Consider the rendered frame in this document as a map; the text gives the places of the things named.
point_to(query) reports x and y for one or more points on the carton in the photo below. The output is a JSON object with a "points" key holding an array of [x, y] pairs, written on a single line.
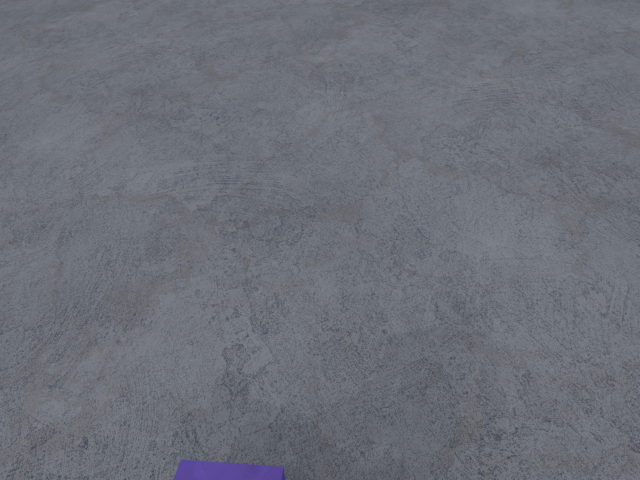
{"points": [[206, 470]]}

